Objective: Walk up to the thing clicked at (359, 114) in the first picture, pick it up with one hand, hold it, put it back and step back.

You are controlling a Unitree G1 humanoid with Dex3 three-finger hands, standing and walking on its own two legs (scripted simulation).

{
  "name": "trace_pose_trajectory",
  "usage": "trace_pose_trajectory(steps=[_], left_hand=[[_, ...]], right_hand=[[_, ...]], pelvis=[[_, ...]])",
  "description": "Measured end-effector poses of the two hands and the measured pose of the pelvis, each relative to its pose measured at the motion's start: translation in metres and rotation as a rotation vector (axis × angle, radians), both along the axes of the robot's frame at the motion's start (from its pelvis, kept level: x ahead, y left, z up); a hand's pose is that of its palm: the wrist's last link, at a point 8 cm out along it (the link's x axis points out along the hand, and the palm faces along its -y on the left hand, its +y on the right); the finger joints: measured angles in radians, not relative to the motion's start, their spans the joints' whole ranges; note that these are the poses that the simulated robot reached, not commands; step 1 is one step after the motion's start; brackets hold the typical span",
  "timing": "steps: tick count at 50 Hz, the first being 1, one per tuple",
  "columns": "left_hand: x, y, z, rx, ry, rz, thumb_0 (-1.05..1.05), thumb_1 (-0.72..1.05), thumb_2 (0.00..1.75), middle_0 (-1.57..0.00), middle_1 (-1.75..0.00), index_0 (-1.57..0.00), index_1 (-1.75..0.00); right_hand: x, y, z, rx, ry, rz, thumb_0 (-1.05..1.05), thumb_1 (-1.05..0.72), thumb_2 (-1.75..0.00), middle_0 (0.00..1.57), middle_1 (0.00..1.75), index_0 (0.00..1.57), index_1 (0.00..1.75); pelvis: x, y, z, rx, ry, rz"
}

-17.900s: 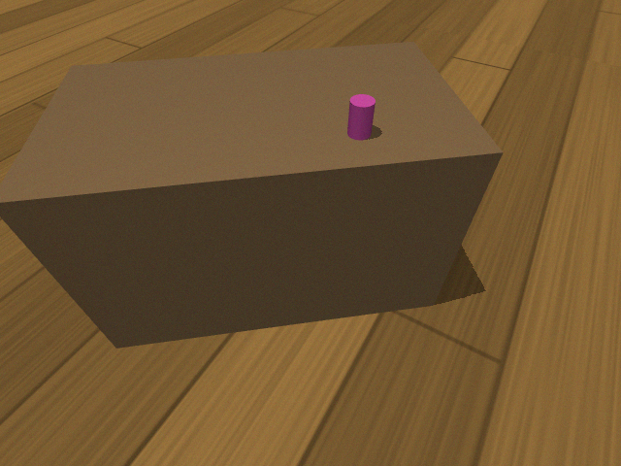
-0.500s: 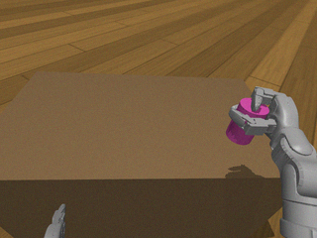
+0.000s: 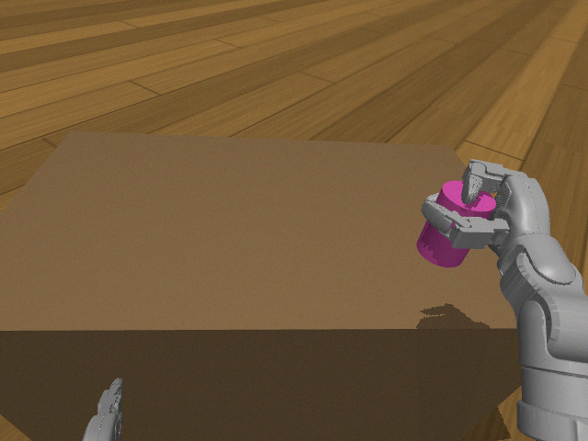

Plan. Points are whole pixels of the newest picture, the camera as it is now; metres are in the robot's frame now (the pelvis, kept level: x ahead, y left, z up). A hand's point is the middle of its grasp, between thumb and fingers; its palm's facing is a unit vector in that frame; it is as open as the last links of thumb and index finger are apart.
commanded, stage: hold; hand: right
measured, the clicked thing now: (453, 224) +0.34 -0.18 +0.19
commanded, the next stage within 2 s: crouch in 0.38 s
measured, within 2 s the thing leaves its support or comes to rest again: neither
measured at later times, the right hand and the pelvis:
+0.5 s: hand (456, 195) +0.35 -0.17 +0.23, palm faces +0.13 +0.99 -0.02, open 5.2 cm; pelvis +0.01 +0.00 +0.00, yaw +0 degrees
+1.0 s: hand (429, 220) +0.39 -0.18 +0.15, palm faces +0.16 +0.99 -0.01, open 5.2 cm; pelvis +0.00 +0.00 +0.00, yaw +1 degrees
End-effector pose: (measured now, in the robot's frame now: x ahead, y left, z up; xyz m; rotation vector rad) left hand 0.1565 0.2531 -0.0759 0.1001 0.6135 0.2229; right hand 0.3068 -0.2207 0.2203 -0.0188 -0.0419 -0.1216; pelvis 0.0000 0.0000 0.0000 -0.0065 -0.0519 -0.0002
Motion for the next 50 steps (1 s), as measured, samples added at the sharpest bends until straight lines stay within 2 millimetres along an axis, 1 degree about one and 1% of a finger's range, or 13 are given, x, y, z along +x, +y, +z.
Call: trace_pose_trajectory(steps=[6, 15, 21, 28, 33, 38, 45, 50], left_hand=[[0.002, -0.001, 0.001, 0.004, -0.007, -0.005, -0.02, -0.53, 0.05, -0.05, -0.05, -0.05, -0.05], [0.006, 0.001, 0.002, 0.005, -0.011, -0.003, -0.02, -0.53, 0.05, -0.05, -0.05, -0.05, -0.05], [0.006, 0.001, 0.000, -0.006, -0.004, -0.005, -0.02, -0.54, 0.05, -0.05, -0.05, -0.04, -0.05], [0.004, -0.001, -0.002, -0.013, 0.016, -0.016, -0.02, -0.54, 0.06, -0.05, -0.05, -0.04, -0.05], [0.006, 0.003, 0.004, 0.001, -0.011, -0.008, -0.02, -0.53, 0.06, -0.05, -0.05, -0.04, -0.05], [0.003, 0.005, 0.008, 0.016, -0.025, -0.002, -0.02, -0.53, 0.06, -0.05, -0.04, -0.04, -0.05], [-0.013, 0.007, -0.004, 0.031, 0.044, 0.015, -0.01, -0.53, 0.06, -0.05, -0.04, -0.04, -0.05], [-0.021, 0.006, -0.007, 0.048, 0.067, 0.026, -0.02, -0.54, 0.06, -0.05, -0.05, -0.04, -0.05]], right_hand=[[0.002, -0.002, 0.003, -0.003, -0.015, -0.010, 0.00, 0.12, -1.03, 0.80, 1.06, 1.38, 1.43], [0.008, 0.003, 0.009, -0.002, -0.014, 0.008, 0.00, 0.12, -1.03, 0.80, 1.06, 1.38, 1.43], [0.012, 0.001, 0.008, 0.003, 0.003, -0.001, 0.00, 0.12, -1.03, 0.80, 1.06, 1.38, 1.43], [0.010, 0.004, 0.005, 0.002, 0.004, 0.001, 0.00, 0.12, -1.03, 0.80, 1.06, 1.38, 1.43], [0.014, 0.003, -0.005, 0.009, 0.032, 0.001, 0.00, 0.12, -1.03, 0.80, 1.06, 1.39, 1.43], [0.023, -0.001, -0.026, 0.031, 0.080, -0.018, 0.00, 0.12, -1.03, 0.80, 1.06, 1.40, 1.43], [0.041, -0.006, -0.060, 0.033, 0.124, -0.039, 0.00, 0.12, -1.03, 0.80, 1.06, 1.39, 1.43], [0.058, -0.008, -0.072, 0.025, 0.102, -0.041, 0.00, 0.12, -1.03, 0.80, 1.05, 1.40, 1.44]], pelvis=[[0.001, 0.000, 0.000, 0.000, 0.002, 0.000], [0.004, 0.000, 0.000, 0.001, 0.002, -0.001], [0.005, 0.002, 0.000, 0.000, 0.005, -0.001], [0.005, 0.003, 0.000, -0.002, 0.006, -0.002], [0.004, 0.004, 0.000, -0.003, 0.003, -0.004], [0.003, 0.005, 0.000, -0.003, 0.006, -0.002], [-0.001, 0.005, -0.001, -0.001, 0.032, 0.007], [-0.003, 0.003, -0.003, -0.001, 0.052, 0.014]])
